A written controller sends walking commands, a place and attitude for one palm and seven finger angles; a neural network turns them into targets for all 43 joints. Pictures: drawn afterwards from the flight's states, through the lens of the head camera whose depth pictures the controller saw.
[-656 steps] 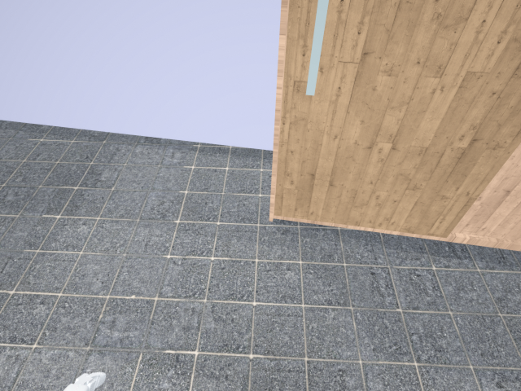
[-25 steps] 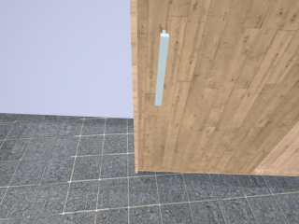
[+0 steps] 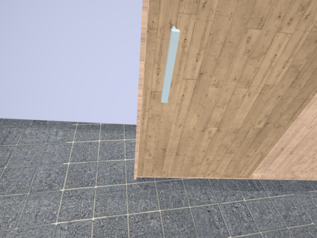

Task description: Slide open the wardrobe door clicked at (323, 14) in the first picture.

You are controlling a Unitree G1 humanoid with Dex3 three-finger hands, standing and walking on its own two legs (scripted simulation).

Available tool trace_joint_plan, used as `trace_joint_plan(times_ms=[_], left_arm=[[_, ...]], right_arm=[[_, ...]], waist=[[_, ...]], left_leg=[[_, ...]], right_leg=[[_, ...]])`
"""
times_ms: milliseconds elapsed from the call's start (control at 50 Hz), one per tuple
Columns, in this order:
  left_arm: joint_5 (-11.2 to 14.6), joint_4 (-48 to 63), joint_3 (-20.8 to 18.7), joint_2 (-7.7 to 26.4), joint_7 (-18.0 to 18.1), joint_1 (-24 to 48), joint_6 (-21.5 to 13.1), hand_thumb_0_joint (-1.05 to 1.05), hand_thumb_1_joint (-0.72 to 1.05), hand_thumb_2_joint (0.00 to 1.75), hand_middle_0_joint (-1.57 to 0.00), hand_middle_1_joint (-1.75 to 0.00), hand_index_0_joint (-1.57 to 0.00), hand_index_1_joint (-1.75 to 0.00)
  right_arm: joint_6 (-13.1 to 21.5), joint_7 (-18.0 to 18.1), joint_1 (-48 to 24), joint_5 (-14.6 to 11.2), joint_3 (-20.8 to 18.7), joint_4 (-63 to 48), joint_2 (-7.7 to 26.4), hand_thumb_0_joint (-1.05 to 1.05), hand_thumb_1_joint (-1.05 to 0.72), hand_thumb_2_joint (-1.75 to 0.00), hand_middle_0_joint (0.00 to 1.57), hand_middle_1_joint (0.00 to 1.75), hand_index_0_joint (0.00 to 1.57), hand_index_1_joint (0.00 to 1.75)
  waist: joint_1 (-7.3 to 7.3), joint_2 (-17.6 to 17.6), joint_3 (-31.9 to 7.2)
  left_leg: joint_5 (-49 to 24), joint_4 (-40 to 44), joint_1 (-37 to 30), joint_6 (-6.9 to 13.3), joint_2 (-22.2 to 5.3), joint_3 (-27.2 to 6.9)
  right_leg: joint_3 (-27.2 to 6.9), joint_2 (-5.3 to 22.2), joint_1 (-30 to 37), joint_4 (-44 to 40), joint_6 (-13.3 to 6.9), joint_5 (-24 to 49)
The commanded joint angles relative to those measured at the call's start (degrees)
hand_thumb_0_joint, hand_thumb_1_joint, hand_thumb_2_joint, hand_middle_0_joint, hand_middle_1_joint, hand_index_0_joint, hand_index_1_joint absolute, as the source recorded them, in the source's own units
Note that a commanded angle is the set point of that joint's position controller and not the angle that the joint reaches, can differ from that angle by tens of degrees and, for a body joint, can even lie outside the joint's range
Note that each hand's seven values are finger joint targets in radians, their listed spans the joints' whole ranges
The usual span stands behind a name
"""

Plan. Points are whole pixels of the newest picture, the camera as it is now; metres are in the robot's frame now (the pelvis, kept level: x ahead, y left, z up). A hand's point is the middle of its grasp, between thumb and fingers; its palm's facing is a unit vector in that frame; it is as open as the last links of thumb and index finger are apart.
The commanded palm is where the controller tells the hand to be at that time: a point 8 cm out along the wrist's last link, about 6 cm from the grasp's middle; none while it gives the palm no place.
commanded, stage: look again from close up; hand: left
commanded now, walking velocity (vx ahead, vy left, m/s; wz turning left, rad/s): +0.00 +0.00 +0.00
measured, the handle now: (168, 67) +0.68 -0.01 +0.14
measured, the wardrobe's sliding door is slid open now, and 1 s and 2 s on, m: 0.00 0.00 0.00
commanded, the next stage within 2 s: none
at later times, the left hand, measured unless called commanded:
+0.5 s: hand out of the picture -0.08 +0.27 -0.16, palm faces +0.00 -0.98 -0.19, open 7.4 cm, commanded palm none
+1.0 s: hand out of the picture -0.19 +0.23 -0.15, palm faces +0.02 -0.99 -0.16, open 7.4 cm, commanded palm none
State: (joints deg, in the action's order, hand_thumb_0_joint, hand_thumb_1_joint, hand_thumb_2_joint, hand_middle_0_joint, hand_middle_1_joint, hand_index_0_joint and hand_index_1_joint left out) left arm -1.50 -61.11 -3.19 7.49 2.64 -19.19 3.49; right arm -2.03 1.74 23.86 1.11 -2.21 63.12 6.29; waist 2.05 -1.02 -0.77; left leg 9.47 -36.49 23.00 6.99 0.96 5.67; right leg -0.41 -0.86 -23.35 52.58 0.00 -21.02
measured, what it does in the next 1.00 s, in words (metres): walks backwards: right foot, then left foot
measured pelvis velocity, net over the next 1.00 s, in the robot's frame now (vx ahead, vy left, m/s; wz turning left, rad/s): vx -0.12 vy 0.08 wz -0.05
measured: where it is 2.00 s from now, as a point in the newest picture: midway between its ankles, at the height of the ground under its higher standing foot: outside the picture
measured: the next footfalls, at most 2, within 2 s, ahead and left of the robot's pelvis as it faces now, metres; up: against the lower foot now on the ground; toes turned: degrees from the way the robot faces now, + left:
right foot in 0.16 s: -0.10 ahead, -0.05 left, +0.00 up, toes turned -5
left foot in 0.32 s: -0.01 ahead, +0.16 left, +0.00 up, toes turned -2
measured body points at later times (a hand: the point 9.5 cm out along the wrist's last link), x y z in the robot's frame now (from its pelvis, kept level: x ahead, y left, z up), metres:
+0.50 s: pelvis -0.09 +0.09 +0.02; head -0.08 +0.11 +0.47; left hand -0.07 +0.32 -0.14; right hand -0.11 -0.12 -0.13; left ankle -0.05 +0.17 -0.72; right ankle -0.13 -0.05 -0.71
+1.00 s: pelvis -0.12 +0.08 +0.03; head -0.13 +0.08 +0.47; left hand -0.18 +0.28 -0.13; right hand -0.15 -0.13 -0.14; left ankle -0.05 +0.17 -0.72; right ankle -0.14 -0.04 -0.72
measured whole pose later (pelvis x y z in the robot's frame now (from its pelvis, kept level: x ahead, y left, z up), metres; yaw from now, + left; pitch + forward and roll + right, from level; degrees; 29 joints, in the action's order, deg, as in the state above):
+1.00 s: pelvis -0.12 +0.08 +0.03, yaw -3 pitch -2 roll +0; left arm -1.2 -64.7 -0.5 5.7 2.2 -25.1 -0.1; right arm -1.2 1.3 17.7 0.4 -0.8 64.4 7.2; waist -0.1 0.3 0.5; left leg 6.0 -21.7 14.1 2.4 2.0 2.0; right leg 1.6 1.2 -8.7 24.8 0.5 -14.4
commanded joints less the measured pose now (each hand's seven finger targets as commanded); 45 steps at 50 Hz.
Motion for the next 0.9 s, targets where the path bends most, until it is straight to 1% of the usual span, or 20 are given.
trace_joint_plan(times_ms=[0, 60, 80, 100, 120, 140, 160, 180, 200, 220, 240, 260, 280, 300, 340, 460, 560, 620, 740, 880], left_arm=[[-0.8, -2.0, -2.2, 3.1, -0.1, -22.0, 1.5, 0.0, 0.9, 0.9, -0.2, -0.3, -0.2, -0.3], [0.7, -4.6, -2.7, 5.1, 0.3, -34.8, 1.1, 0.0, 0.9, 0.9, -0.2, -0.3, -0.2, -0.3], [1.1, -5.3, -2.6, 4.8, 0.5, -36.7, 0.9, 0.0, 0.9, 0.9, -0.2, -0.3, -0.2, -0.3], [1.1, -2.7, -0.7, 4.2, 1.1, -24.3, 0.8, 0.0, 0.9, 0.9, -0.2, -0.3, -0.2, -0.3], [-0.2, 4.8, 1.8, 2.3, 1.7, -4.3, -0.2, 0.0, 0.9, 0.9, -0.2, -0.3, -0.2, -0.3], [-0.8, 11.1, 0.4, 8.9, 2.1, 11.6, -1.4, 0.0, 0.9, 0.9, -0.2, -0.3, -0.2, -0.3], [-0.3, 15.4, -1.3, 14.4, 2.2, 24.2, -2.5, 0.0, 0.9, 0.9, -0.2, -0.3, -0.2, -0.3], [-0.2, 15.3, -1.0, 12.5, 1.4, 21.7, -3.7, 0.0, 0.9, 0.9, -0.2, -0.3, -0.2, -0.3], [-0.4, 11.9, -0.7, 9.4, 1.0, 11.4, -4.8, 0.0, 0.9, 0.9, -0.2, -0.3, -0.2, -0.3], [-0.8, 8.6, -0.3, 9.4, 0.8, 5.6, -4.7, 0.0, 0.9, 0.9, -0.2, -0.3, -0.2, -0.3], [-0.6, 5.9, 0.0, 9.2, 0.5, 1.7, -4.1, 0.0, 0.9, 0.9, -0.2, -0.3, -0.2, -0.3], [-0.1, 4.2, 0.1, 8.0, 0.0, -1.0, -3.3, 0.0, 0.9, 0.9, -0.2, -0.3, -0.2, -0.3], [0.7, 3.0, 0.3, 6.2, -0.6, -5.5, -2.8, 0.0, 0.9, 0.9, -0.2, -0.3, -0.2, -0.3], [1.1, 2.6, 0.7, 4.6, -0.6, -8.6, -2.7, 0.0, 0.9, 0.9, -0.2, -0.3, -0.2, -0.3], [0.8, 2.0, 0.7, 4.9, -1.1, -6.2, -2.3, 0.0, 0.9, 0.9, -0.2, -0.3, -0.2, -0.3], [0.6, 0.7, 1.5, 4.1, -1.2, -4.2, -2.3, 0.0, 0.9, 0.9, -0.2, -0.3, -0.2, -0.3], [0.6, -0.7, 1.5, 5.6, -0.5, -6.2, -3.1, 0.0, 0.9, 0.9, -0.2, -0.3, -0.2, -0.3], [0.3, -1.0, 1.8, 4.8, -0.5, -5.5, -3.4, 0.0, 0.9, 0.9, -0.2, -0.3, -0.2, -0.3], [0.1, -1.5, 1.9, 4.1, -0.3, -7.5, -3.3, 0.0, 0.9, 0.9, -0.2, -0.3, -0.2, -0.3], [0.1, -1.9, 1.9, 3.7, -0.3, -9.7, -4.0, 0.0, 0.9, 0.9, -0.2, -0.3, -0.2, -0.3]], right_arm=[[1.3, 0.7, -13.6, 0.4, -0.8, -7.3, 9.1, 0.0, -0.9, -0.9, 0.2, 0.3, 0.2, 0.3], [-0.2, 1.4, -16.9, 1.1, -2.2, -7.3, 11.0, 0.0, -0.9, -0.9, 0.2, 0.3, 0.2, 0.3], [-1.2, 1.6, -13.8, 0.8, -2.6, -6.1, 9.8, 0.0, -0.9, -0.9, 0.2, 0.3, 0.2, 0.3], [-2.8, 2.0, -4.2, -0.8, -2.9, -2.2, 4.6, 0.0, -0.9, -0.9, 0.2, 0.3, 0.2, 0.3], [-3.4, 2.0, 5.5, -0.5, -3.4, -2.0, 2.8, 0.0, -0.9, -0.9, 0.2, 0.3, 0.2, 0.3], [-3.8, 1.0, 9.3, -0.4, -4.3, -3.4, 7.3, 0.0, -0.9, -0.9, 0.2, 0.3, 0.2, 0.3], [-3.0, -0.5, 10.0, -0.5, -4.1, -4.5, 9.0, 0.0, -0.9, -0.9, 0.2, 0.3, 0.2, 0.3], [-1.0, -1.6, 10.1, -0.5, -2.2, -4.8, 5.2, 0.0, -0.9, -0.9, 0.2, 0.3, 0.2, 0.3], [-0.2, -1.7, 1.6, -0.5, -1.9, -5.7, 6.4, 0.0, -0.9, -0.9, 0.2, 0.3, 0.2, 0.3], [0.6, -1.3, -3.9, -0.7, -2.1, -7.0, 7.2, 0.0, -0.9, -0.9, 0.2, 0.3, 0.2, 0.3], [1.5, -0.8, -3.3, -0.6, -1.5, -6.5, 5.4, 0.0, -0.9, -0.9, 0.2, 0.3, 0.2, 0.3], [2.1, -0.6, -1.5, -0.6, -0.7, -5.2, 4.5, 0.0, -0.9, -0.9, 0.2, 0.3, 0.2, 0.3], [3.2, -0.2, -0.8, -0.4, 0.0, -5.0, 6.0, 0.0, -0.9, -0.9, 0.2, 0.3, 0.2, 0.3], [3.5, 0.6, -2.7, -0.2, -0.1, -5.4, 9.0, 0.0, -0.9, -0.9, 0.2, 0.3, 0.2, 0.3], [3.0, 1.1, -5.4, 0.4, -0.1, -5.9, 10.2, 0.0, -0.9, -0.9, 0.2, 0.3, 0.2, 0.3], [2.8, 0.9, -6.5, -0.3, 0.0, -3.6, 10.3, 0.0, -0.9, -0.9, 0.2, 0.3, 0.2, 0.3], [2.7, 0.3, -4.4, -0.6, 0.5, -1.1, 7.0, 0.0, -0.9, -0.9, 0.2, 0.3, 0.2, 0.3], [2.4, 0.1, -4.5, -0.5, 0.3, -0.7, 7.8, 0.0, -0.9, -0.9, 0.2, 0.3, 0.2, 0.3], [1.6, -0.1, -4.6, -0.5, 0.2, -0.2, 7.6, 0.0, -0.9, -0.9, 0.2, 0.3, 0.2, 0.3], [1.5, -0.2, -3.4, -0.5, 0.3, -0.5, 6.0, 0.0, -0.9, -0.9, 0.2, 0.3, 0.2, 0.3]], waist=[[-10.87, 10.5, 6.5], [-13.22, 12.2, 5.2], [-12.59, 5.2, 6.5], [-6.24, -17.2, 9.5], [3.32, -16.4, 12.7], [9.47, -11.0, 10.9], [14.53, -7.0, 8.5], [12.83, -4.5, 4.6], [4.17, -6.7, 10.2], [1.26, -6.3, 12.6], [0.46, -2.3, 10.4], [-0.64, 3.4, 9.4], [-2.79, 14.4, 7.4], [-5.01, 20.6, 5.8], [-4.67, 9.3, 5.4], [-3.94, 1.8, 2.4], [-3.12, 5.2, 3.7], [-2.37, -0.9, 4.3], [-2.25, 2.9, 8.2], [-1.82, -0.1, 7.5]], left_leg=[[30.0, 39.6, 23.7, -14.2, -9.9, -17.8], [13.5, 36.7, 6.6, -21.5, -4.2, -7.3], [14.2, 23.0, 3.9, -22.7, -0.7, -5.3], [18.9, -12.9, 0.4, -17.7, 4.7, -2.1], [23.5, -36.8, 3.4, -11.2, 2.6, -11.7], [16.9, -46.8, -1.9, -9.0, 2.1, -14.1], [12.1, -46.1, -5.1, -8.1, -1.4, -14.8], [10.3, -34.2, -3.8, -8.2, -3.0, -9.6], [10.5, -21.2, -0.9, -7.7, -4.9, -8.1], [13.6, -9.9, -1.3, -7.1, -5.9, -8.0], [13.3, 4.1, -4.2, -7.1, -5.3, -6.7], [3.3, 14.0, -8.3, -7.3, -3.7, -5.6], [-12.3, 17.7, -9.2, -6.8, -7.6, -13.5], [-17.1, 19.1, -9.4, -3.5, -14.3, -21.4], [1.5, 24.1, -3.6, -1.3, -14.0, -23.6], [10.9, 26.8, -9.4, -1.8, -11.9, -20.5], [8.0, 26.0, -8.3, -6.0, -7.3, -15.5], [6.7, 24.1, -10.3, -5.8, -6.8, -13.4], [15.8, 26.2, -7.4, -5.9, -6.5, -13.9], [11.6, 22.2, -8.9, -5.8, -5.1, -11.8]], right_leg=[[4.2, -4.4, 13.4, 23.2, 0.2, 1.3], [14.2, -4.6, 24.3, -20.3, -0.6, -11.6], [13.0, -2.1, 27.3, -40.5, -2.9, -12.0], [-0.4, 10.0, 14.4, -46.0, -7.7, -3.7], [-4.9, 16.1, -5.0, -39.8, -10.0, -1.6], [-5.2, 21.1, -14.6, -44.5, -12.2, -4.2], [-9.3, 22.2, -15.9, -47.0, -13.4, -6.2], [-6.5, 18.7, -9.9, -44.7, -9.5, -7.7], [-5.8, 15.7, -5.9, -42.4, -8.8, -4.1], [-5.9, 16.2, -0.7, -38.1, -9.4, 2.0], [-4.9, 16.2, 5.5, -31.3, -8.3, 9.9], [-1.1, 12.4, 8.2, -24.2, -5.7, 14.5], [1.7, 6.9, 8.6, -18.6, -2.3, 11.0], [2.7, 5.0, 6.0, -18.3, 0.0, -1.0], [2.1, 3.7, 11.3, -18.4, -0.4, -1.2], [0.2, 4.1, 12.5, -24.7, -0.4, 3.1], [-0.9, 6.4, 16.8, -32.3, -1.6, 9.0], [-0.5, 6.0, 14.2, -32.9, -0.9, 8.7], [-0.6, 5.2, 10.3, -33.2, -0.6, 2.7], [-3.0, 6.1, 7.0, -35.5, -1.4, -1.3]])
